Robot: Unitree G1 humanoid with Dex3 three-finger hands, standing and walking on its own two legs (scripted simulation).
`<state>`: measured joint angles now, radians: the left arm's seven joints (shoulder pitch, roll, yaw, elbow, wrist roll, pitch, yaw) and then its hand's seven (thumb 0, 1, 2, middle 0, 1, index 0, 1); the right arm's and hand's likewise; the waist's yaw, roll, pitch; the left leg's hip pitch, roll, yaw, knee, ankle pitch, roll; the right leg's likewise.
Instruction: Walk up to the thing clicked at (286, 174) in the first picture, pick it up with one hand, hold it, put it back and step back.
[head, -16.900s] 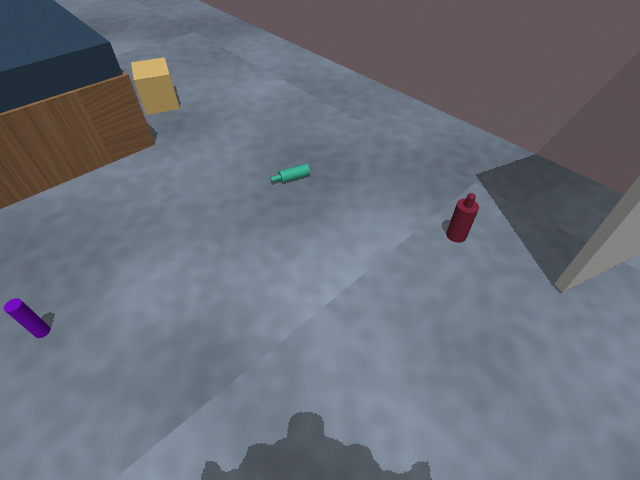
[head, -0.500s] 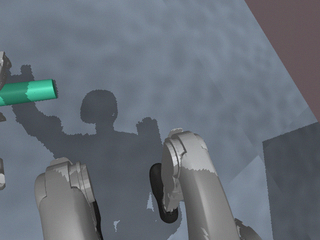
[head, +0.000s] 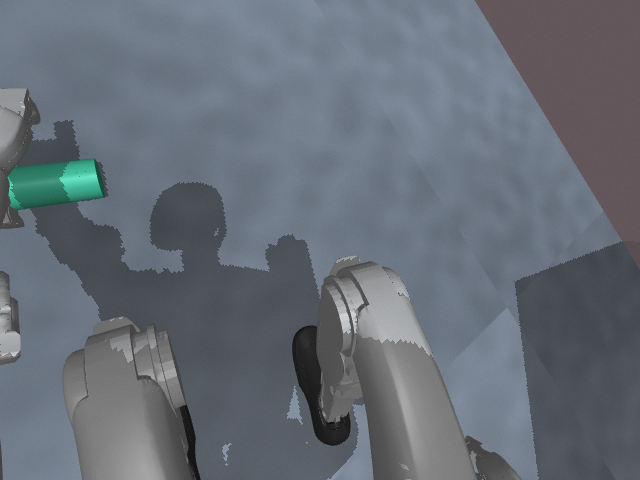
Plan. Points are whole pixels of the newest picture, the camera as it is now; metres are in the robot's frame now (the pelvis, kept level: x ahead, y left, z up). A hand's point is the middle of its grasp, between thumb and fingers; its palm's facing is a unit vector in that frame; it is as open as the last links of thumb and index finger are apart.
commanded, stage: approach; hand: left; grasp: from above
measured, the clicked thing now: (23, 187) +0.53 +0.29 -0.30
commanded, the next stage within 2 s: close in in 0.42 s
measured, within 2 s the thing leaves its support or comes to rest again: neither
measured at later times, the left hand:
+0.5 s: hand out of the picture +0.51 +0.27 -0.18, palm faces -0.51 -0.05 -0.86, open 13.9 cm
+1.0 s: hand (34, 178) +0.52 +0.25 -0.21, palm faces -0.50 -0.05 -0.87, open 13.7 cm
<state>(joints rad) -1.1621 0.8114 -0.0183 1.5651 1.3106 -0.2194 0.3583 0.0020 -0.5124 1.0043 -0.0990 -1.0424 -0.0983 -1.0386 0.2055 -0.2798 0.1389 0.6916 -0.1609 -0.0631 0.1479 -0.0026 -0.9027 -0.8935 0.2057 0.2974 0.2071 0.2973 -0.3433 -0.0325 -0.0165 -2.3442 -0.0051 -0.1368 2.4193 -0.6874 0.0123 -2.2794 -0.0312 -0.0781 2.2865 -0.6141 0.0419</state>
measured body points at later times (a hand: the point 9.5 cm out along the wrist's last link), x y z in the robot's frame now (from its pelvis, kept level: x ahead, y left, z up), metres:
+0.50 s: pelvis +0.00 +0.00 +0.00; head +0.26 +0.07 +0.35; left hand +0.53 +0.27 -0.13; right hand +0.01 -0.27 -0.08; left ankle +0.07 +0.12 -0.30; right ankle +0.12 -0.13 -0.30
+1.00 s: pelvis +0.00 +0.00 -0.01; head +0.28 +0.08 +0.33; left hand +0.54 +0.25 -0.16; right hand +0.00 -0.25 -0.08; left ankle +0.07 +0.12 -0.30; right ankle +0.12 -0.13 -0.30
